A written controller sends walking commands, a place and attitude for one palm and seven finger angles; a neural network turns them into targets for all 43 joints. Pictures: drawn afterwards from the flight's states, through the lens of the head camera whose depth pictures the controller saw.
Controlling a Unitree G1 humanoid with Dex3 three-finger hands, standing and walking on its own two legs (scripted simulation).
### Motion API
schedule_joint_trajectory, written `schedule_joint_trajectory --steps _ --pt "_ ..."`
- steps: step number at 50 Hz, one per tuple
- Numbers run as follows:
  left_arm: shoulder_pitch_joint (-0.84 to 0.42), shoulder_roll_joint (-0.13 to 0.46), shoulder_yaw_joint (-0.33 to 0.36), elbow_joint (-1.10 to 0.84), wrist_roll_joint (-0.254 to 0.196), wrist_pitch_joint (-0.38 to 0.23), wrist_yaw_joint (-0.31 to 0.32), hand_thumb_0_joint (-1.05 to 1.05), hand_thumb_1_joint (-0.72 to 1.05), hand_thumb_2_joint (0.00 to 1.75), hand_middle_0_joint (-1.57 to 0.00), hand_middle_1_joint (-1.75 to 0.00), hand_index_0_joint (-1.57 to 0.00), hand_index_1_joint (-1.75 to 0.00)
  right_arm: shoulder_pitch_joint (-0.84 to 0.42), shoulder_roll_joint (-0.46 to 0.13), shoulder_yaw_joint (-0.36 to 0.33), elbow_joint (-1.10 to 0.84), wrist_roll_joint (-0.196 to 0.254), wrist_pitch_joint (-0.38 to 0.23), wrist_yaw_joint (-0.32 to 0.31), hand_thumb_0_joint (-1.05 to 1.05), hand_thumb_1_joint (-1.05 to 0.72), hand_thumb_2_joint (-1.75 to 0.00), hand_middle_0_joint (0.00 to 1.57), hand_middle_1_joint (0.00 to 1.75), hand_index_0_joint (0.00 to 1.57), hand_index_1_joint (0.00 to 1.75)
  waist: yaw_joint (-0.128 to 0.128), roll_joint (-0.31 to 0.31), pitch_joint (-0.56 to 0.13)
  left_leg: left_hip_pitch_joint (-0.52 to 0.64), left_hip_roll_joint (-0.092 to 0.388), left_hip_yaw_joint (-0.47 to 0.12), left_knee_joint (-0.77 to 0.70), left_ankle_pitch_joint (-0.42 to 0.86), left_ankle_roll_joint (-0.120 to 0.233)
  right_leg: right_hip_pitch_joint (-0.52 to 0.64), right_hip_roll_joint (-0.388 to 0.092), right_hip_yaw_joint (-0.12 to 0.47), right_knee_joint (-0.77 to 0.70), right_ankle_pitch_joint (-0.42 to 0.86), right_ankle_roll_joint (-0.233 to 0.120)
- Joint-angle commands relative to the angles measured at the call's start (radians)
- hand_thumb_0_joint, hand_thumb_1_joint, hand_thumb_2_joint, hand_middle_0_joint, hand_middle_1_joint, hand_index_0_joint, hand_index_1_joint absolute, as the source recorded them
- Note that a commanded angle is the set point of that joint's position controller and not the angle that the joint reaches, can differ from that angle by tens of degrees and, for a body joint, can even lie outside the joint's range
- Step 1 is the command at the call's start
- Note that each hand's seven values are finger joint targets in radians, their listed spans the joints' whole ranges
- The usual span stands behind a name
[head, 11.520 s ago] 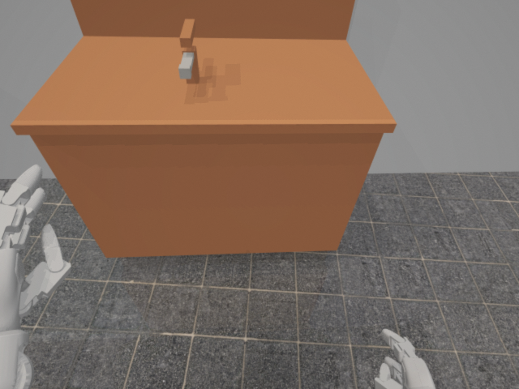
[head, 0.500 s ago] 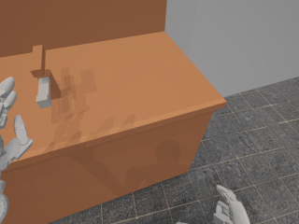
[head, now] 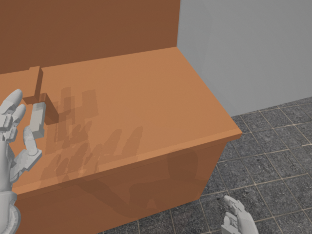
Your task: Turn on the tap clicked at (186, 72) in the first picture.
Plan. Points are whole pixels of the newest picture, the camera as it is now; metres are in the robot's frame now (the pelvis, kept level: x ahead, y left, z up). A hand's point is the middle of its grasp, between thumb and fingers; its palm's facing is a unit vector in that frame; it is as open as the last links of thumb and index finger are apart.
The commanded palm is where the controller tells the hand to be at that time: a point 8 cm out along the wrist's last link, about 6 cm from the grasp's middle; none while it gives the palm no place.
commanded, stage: come to a stop and stand still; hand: left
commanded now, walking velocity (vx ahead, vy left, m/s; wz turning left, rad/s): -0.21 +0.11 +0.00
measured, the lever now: (35, 131) +0.32 +0.33 +0.10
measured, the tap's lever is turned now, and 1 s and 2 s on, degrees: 0 0 0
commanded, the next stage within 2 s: look again from close up in 0.86 s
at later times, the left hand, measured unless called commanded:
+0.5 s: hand (23, 153) +0.21 +0.26 +0.18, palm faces +0.41 -0.85 -0.34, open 7.4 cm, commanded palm +0.16 +0.30 +0.19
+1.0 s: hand (7, 150) +0.21 +0.28 +0.19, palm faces +0.42 -0.79 -0.46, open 7.4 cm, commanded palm +0.14 +0.31 +0.19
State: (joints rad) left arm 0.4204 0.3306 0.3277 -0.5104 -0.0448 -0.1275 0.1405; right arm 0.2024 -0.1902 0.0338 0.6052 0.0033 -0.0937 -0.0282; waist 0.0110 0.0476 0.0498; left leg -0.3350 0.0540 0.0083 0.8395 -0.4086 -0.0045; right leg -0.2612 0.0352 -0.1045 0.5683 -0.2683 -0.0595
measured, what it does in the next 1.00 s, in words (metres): stands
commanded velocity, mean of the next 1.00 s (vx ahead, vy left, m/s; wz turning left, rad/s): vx -0.05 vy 0.00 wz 0.00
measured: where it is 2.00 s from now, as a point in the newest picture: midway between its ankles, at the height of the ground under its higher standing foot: outside the picture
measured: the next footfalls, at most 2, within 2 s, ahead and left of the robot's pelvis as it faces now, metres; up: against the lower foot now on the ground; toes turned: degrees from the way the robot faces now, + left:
none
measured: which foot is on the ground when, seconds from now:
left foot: down 0.00-1.00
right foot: down 0.00-1.00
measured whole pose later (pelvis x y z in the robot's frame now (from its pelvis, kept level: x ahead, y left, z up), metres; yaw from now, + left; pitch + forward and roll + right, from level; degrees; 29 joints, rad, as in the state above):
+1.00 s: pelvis -0.02 +0.03 +0.01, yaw +0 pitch -2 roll -1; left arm 0.31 0.42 0.36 -0.42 0.02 -0.15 0.12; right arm 0.25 -0.22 0.00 0.59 0.01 -0.09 -0.06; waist 0.04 0.01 0.06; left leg -0.25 -0.01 0.03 0.45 -0.17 0.04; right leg -0.22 0.01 -0.08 0.36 -0.12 0.00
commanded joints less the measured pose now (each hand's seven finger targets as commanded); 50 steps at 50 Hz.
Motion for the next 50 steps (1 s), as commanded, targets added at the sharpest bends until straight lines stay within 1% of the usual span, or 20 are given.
schedule_joint_trajectory --steps 1,2,3,4,5,7,9,14,20,23,27,29,31,34,36,39,47,48,49,50 --pt "-0.047 0.191 0.153 -0.208 -0.013 -0.076 0.04 0.0 0.9 0.9 -0.2 -0.3 -0.2 -0.3 -0.128 -0.1 -0.033 -0.147 0.001 -0.056 -0.025 0.0 -0.9 -0.9 0.2 0.3 0.2 0.3 -0.005 -0.077 -0.146 -0.011 0.0 -0.03 -0.216 0.086 0.007 0.22 -0.269 0.251 -0.156 0.599 -0.07" --pt "-0.021 0.187 0.16 -0.198 -0.016 -0.076 0.044 0.0 0.9 0.9 -0.2 -0.3 -0.2 -0.3 -0.129 -0.1 -0.035 -0.149 -0.002 -0.053 -0.033 0.0 -0.9 -0.9 0.2 0.3 0.2 0.3 -0.003 -0.085 -0.174 0.074 -0.012 -0.017 -0.317 0.27 0.007 0.219 -0.218 0.188 -0.128 0.58 -0.024" --pt "-0.003 0.18 0.156 -0.204 -0.02 -0.072 0.043 0.0 0.9 0.9 -0.2 -0.3 -0.2 -0.3 -0.142 -0.109 -0.044 -0.162 -0.003 -0.05 -0.042 0.0 -0.9 -0.9 0.2 0.3 0.2 0.3 0.008 -0.063 -0.186 0.149 0.003 -0.03 -0.362 0.487 0.011 0.191 -0.165 0.15 -0.118 0.527 0.017" --pt "0.012 0.186 0.154 -0.215 -0.023 -0.07 0.041 0.0 0.9 0.9 -0.2 -0.3 -0.2 -0.3 -0.163 -0.118 -0.054 -0.168 0.002 -0.048 -0.05 0.0 -0.9 -0.9 0.2 0.3 0.2 0.3 0.014 -0.036 -0.196 0.209 0.04 -0.048 -0.376 0.601 0.019 0.153 -0.142 0.131 -0.117 0.459 0.039" --pt "0.028 0.174 0.147 -0.207 -0.027 -0.066 0.038 0.0 0.9 0.9 -0.2 -0.3 -0.2 -0.3 -0.158 -0.126 -0.058 -0.178 0.006 -0.043 -0.053 0.0 -0.9 -0.9 0.2 0.3 0.2 0.3 0.016 -0.026 -0.185 0.209 0.06 -0.061 -0.373 0.648 0.021 0.144 -0.124 0.128 -0.129 0.43 0.049" --pt "-0.002 0.18 0.136 -0.238 -0.015 -0.056 0.037 0.0 0.9 0.9 -0.2 -0.3 -0.2 -0.3 -0.164 -0.123 -0.047 -0.189 0.0 -0.032 -0.056 0.0 -0.9 -0.9 0.2 0.3 0.2 0.3 0.012 0.044 -0.201 0.212 0.054 -0.055 -0.359 0.804 0.014 0.177 -0.095 0.108 -0.123 0.533 0.055" --pt "-0.01 0.185 0.13 -0.262 -0.016 -0.054 0.041 0.0 0.9 0.9 -0.2 -0.3 -0.2 -0.3 -0.175 -0.126 -0.047 -0.191 0.0 -0.031 -0.059 0.0 -0.9 -0.9 0.2 0.3 0.2 0.3 0.009 0.04 -0.24 0.234 0.053 -0.047 -0.35 0.868 0.007 0.203 -0.1 0.1 -0.121 0.578 0.053" --pt "0.056 0.173 0.127 -0.247 -0.027 -0.041 0.04 0.0 0.9 0.9 -0.2 -0.3 -0.2 -0.3 -0.153 -0.128 -0.056 -0.201 0.002 -0.02 -0.064 0.0 -0.9 -0.9 0.2 0.3 0.2 0.3 0.007 0.011 -0.279 0.21 0.042 -0.042 -0.388 0.725 -0.002 0.237 -0.096 0.109 -0.17 0.542 0.048" --pt "0.011 0.169 0.117 -0.221 -0.03 -0.033 0.038 0.0 0.9 0.9 -0.2 -0.3 -0.2 -0.3 -0.153 -0.122 -0.05 -0.199 -0.004 -0.012 -0.073 0.0 -0.9 -0.9 0.2 0.3 0.2 0.3 0.005 0.017 -0.218 0.152 0.032 -0.043 -0.474 0.44 -0.001 0.207 -0.084 0.115 -0.24 0.347 0.059" --pt "-0.046 0.153 0.09 -0.195 -0.023 -0.025 0.039 0.0 0.9 0.9 -0.2 -0.3 -0.2 -0.3 -0.142 -0.122 -0.049 -0.198 -0.004 -0.012 -0.072 0.0 -0.9 -0.9 0.2 0.3 0.2 0.3 0.001 0.012 -0.155 0.117 0.015 -0.036 -0.518 0.257 -0.001 0.165 -0.076 0.125 -0.294 0.208 0.061" --pt "-0.103 0.141 0.066 -0.18 -0.011 -0.021 0.041 0.0 0.9 0.9 -0.2 -0.3 -0.2 -0.3 -0.139 -0.125 -0.048 -0.194 -0.002 -0.012 -0.069 0.0 -0.9 -0.9 0.2 0.3 0.2 0.3 0.001 0.016 -0.107 0.08 0.013 -0.051 -0.567 0.108 0.004 0.148 -0.064 0.126 -0.327 0.075 0.061" --pt "-0.114 0.161 0.078 -0.185 -0.008 -0.02 0.042 0.0 0.9 0.9 -0.2 -0.3 -0.2 -0.3 -0.147 -0.128 -0.049 -0.193 -0.003 -0.014 -0.066 0.0 -0.9 -0.9 0.2 0.3 0.2 0.3 0.001 0.031 -0.096 0.066 0.013 -0.059 -0.59 0.047 0.005 0.145 -0.058 0.124 -0.333 0.034 0.062" --pt "-0.108 0.139 0.062 -0.171 -0.002 -0.022 0.043 0.0 0.9 0.9 -0.2 -0.3 -0.2 -0.3 -0.136 -0.127 -0.049 -0.195 -0.001 -0.013 -0.062 0.0 -0.9 -0.9 0.2 0.3 0.2 0.3 0.004 0.019 -0.089 0.036 0.016 -0.068 -0.608 -0.005 0.009 0.163 -0.054 0.121 -0.323 0.013 0.062" --pt "-0.097 0.164 0.088 -0.182 0.0 -0.027 0.043 0.0 0.9 0.9 -0.2 -0.3 -0.2 -0.3 -0.138 -0.132 -0.054 -0.195 -0.001 -0.015 -0.057 0.0 -0.9 -0.9 0.2 0.3 0.2 0.3 0.006 0.035 -0.092 0.01 0.014 -0.077 -0.619 -0.033 0.012 0.19 -0.051 0.12 -0.314 0.01 0.062" --pt "-0.076 0.15 0.082 -0.171 0.004 -0.031 0.043 0.0 0.9 0.9 -0.2 -0.3 -0.2 -0.3 -0.133 -0.129 -0.053 -0.197 0.0 -0.018 -0.055 0.0 -0.9 -0.9 0.2 0.3 0.2 0.3 0.01 0.032 -0.087 -0.014 0.019 -0.088 -0.63 -0.061 0.016 0.205 -0.048 0.118 -0.296 0.011 0.062" --pt "-0.061 0.169 0.102 -0.187 0.003 -0.041 0.041 0.0 0.9 0.9 -0.2 -0.3 -0.2 -0.3 -0.136 -0.135 -0.059 -0.194 0.001 -0.023 -0.051 0.0 -0.9 -0.9 0.2 0.3 0.2 0.3 0.009 0.022 -0.098 -0.012 0.016 -0.088 -0.618 -0.036 0.018 0.215 -0.049 0.115 -0.29 0.028 0.061" --pt "-0.043 0.15 0.092 -0.172 0.002 -0.055 0.038 0.0 0.9 0.9 -0.2 -0.3 -0.2 -0.3 -0.124 -0.139 -0.063 -0.18 0.001 -0.031 -0.046 0.0 -0.9 -0.9 0.2 0.3 0.2 0.3 0.009 0.004 -0.094 0.007 0.012 -0.084 -0.592 0.013 0.015 0.197 -0.055 0.117 -0.29 0.041 0.057" --pt "-1.149 1.044 0.674 -0.426 0.184 -0.186 0.015 0.0 0.9 0.9 -0.2 -0.3 -0.2 -0.3 0.028 -0.172 -0.045 -0.181 -0.021 -0.086 -0.037 0.0 -0.9 -0.9 0.2 0.3 0.2 0.3 -0.012 -0.158 0.085 -0.103 0.062 -0.032 -0.388 0.194 0.048 -0.049 -0.13 0.149 -0.289 0.046 0.131" --pt "-0.797 0.569 0.402 0.071 0.074 -0.148 -0.003 0.0 0.9 0.9 -0.2 -0.3 -0.2 -0.3 -0.075 -0.102 -0.051 -0.07 0.038 -0.064 -0.038 0.0 -0.9 -0.9 0.2 0.3 0.2 0.3 -0.005 0.06 -0.068 0.081 0.111 -0.064 -0.393 0.179 0.042 -0.085 -0.224 0.122 -0.194 -0.037 0.014" --pt "-0.524 0.352 0.246 0.15 0.053 -0.135 -0.031 0.0 0.9 0.9 -0.2 -0.3 -0.2 -0.3 -0.052 -0.128 -0.077 -0.125 0.001 -0.068 -0.016 0.0 -0.9 -0.9 0.2 0.3 0.2 0.3 0.022 0.164 -0.182 0.14 0.057 -0.062 -0.471 0.125 0.02 0.012 -0.141 0.137 -0.151 -0.043 -0.008"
